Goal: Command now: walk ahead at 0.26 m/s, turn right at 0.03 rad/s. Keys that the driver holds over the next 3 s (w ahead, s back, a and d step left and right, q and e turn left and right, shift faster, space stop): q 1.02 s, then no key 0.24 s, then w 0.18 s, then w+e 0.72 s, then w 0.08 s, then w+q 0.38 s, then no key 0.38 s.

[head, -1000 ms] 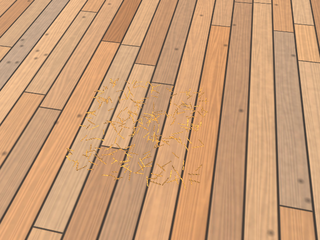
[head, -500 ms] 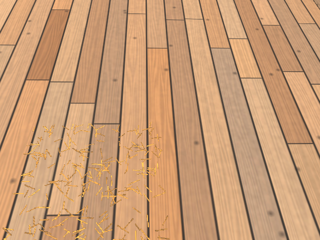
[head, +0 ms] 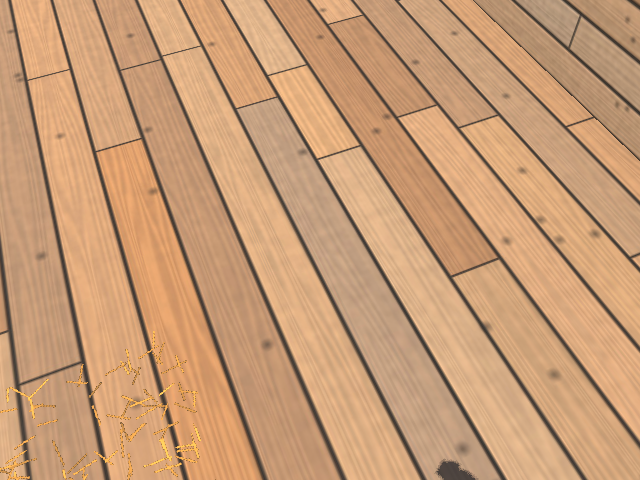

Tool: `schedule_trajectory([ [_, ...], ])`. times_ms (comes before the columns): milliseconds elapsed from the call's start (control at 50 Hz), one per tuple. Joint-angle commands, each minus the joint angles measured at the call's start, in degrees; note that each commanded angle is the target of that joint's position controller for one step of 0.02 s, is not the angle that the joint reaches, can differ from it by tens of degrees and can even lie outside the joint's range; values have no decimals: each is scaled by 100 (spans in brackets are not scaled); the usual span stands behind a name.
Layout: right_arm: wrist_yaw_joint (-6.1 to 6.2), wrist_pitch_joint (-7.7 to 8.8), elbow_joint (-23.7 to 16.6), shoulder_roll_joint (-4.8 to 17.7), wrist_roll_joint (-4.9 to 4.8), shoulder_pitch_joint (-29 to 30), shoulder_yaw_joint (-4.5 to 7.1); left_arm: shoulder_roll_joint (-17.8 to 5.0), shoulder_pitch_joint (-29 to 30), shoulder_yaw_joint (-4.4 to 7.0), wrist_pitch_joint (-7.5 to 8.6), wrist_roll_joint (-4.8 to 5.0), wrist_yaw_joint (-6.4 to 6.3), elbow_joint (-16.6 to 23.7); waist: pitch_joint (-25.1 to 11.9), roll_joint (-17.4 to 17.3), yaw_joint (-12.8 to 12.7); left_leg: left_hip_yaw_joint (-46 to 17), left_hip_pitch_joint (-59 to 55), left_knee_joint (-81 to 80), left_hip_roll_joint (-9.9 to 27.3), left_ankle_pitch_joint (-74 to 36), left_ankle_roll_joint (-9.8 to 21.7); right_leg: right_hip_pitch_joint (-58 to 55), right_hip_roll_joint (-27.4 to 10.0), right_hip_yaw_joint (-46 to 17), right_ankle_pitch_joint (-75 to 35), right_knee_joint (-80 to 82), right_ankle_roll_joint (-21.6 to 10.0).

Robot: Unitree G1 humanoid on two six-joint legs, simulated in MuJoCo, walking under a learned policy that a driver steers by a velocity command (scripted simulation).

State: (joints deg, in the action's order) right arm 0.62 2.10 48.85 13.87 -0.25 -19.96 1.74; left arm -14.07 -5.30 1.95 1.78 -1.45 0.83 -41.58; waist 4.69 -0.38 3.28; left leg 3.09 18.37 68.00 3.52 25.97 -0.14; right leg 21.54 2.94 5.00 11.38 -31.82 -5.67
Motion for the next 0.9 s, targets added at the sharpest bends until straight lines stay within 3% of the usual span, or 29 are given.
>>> schedule_trajectory([
  [20,-15,-91,-128,516,87,-505,105,-402,-686,88,102,99,-135,-45,-779,306,-178,-566,807,-124,116,-347,28,-1543,-1816,-1091,-4663,1350,-614],
  [40,-33,-175,-20,496,126,-651,135,-379,-660,59,144,82,-132,-79,-781,345,-110,-545,490,-239,-9,-530,12,-1270,-1736,-855,-4845,1451,-524],
  [80,-71,-252,56,380,112,-781,161,-508,-640,77,218,59,-139,-166,-806,403,21,-479,404,-420,-161,-857,-20,-1164,-1653,-469,-5118,1563,-481],
  [120,-83,-287,20,349,135,-576,195,-524,-604,75,231,57,-173,-201,-731,499,11,-377,636,-616,-197,-1172,-28,-1216,-1582,-169,-4949,1600,-428],
  [240,-158,-354,-359,198,202,403,153,-518,-961,87,79,68,-306,-411,-519,628,-329,-75,907,-1982,-95,-1578,11,-1611,-1652,224,-4044,1443,-516],
  [360,-187,-391,-642,267,202,617,190,-755,-1097,222,-119,26,-312,-501,-448,594,-436,149,677,-2749,-227,-591,327,-1902,-2066,81,-3755,761,-619],
  [400,-175,-337,-702,263,181,505,207,-822,-1080,263,-172,35,-330,-514,-517,485,-340,182,264,-3400,-315,-683,481,-1840,-2038,146,-3543,191,-430],
  [420,-148,-265,-678,345,199,244,237,-864,-1115,288,-197,33,-336,-533,-697,166,-137,-7,-342,-4099,-313,-1513,603,-1594,-1835,348,-3247,-495,-143],
  [440,-80,-188,-667,986,257,-135,401,-741,-1179,257,-194,33,-320,-365,-1079,-834,-30,-1423,-1269,-4463,629,-3545,991,-718,-1270,670,-1719,-1961,257],
  [460,-47,-229,-664,1623,127,-373,585,-353,-912,157,-275,84,-295,-4,-1242,-1754,48,-3402,-1796,-4695,1996,-6023,2210,829,73,456,2732,-3245,601],
  [480,-34,-277,-550,1422,-35,-598,566,-470,-758,160,-371,-12,-298,-75,-1401,-712,136,-3010,-1788,-4692,1890,-5510,2374,876,-212,-500,2773,-3853,647],
  [500,3,-335,-609,1199,2,-183,505,-458,-666,165,-382,48,-281,-59,-904,-545,-18,-2555,-1368,-4772,1586,-4800,2228,1089,-296,-586,2320,-3972,672],
  [520,35,-404,-692,948,37,314,421,-502,-580,181,-348,73,-280,-81,-497,-271,-206,-2177,-990,-4945,1181,-4078,1889,1142,-422,-665,1816,-3631,690],
  [540,58,-430,-792,809,3,662,375,-615,-567,219,-334,4,-285,-70,-373,-335,-333,-1969,-865,-4997,887,-3804,1645,1124,-463,-666,1480,-3339,724],
  [560,52,-432,-850,730,22,822,350,-636,-729,228,-354,-61,-265,-133,-508,-431,-404,-1774,-828,-4960,682,-4009,1549,944,-398,-604,1273,-3280,766],
  [620,-19,-362,-806,949,55,627,417,-488,-848,197,-426,8,-232,-110,-830,-329,-385,-1774,-967,-4894,562,-3990,1466,771,-300,-610,1180,-2837,860],
  [720,-44,-416,-823,1111,125,490,488,-511,-465,180,-469,28,-269,99,-723,-655,-159,-2340,-822,-5065,506,-2263,1441,728,-268,-719,1164,-1938,878],
  [800,-96,-456,-890,1180,170,604,532,-538,-404,162,-388,80,-294,206,-746,-712,-127,-2757,-629,-4967,467,-2108,1375,297,-120,-748,1241,-1320,779],
  [860,-133,-479,-929,1180,160,806,548,-568,-682,153,-302,139,-329,215,-810,-787,-246,-3097,-524,-4815,399,-2471,1199,-301,38,-755,1270,-524,620],
  [900,-125,-499,-971,1114,66,1071,532,-554,-1175,151,-219,128,-385,110,-782,-658,-566,-3060,-58,-4555,82,-2008,787,-1245,28,-738,545,982,488],
])
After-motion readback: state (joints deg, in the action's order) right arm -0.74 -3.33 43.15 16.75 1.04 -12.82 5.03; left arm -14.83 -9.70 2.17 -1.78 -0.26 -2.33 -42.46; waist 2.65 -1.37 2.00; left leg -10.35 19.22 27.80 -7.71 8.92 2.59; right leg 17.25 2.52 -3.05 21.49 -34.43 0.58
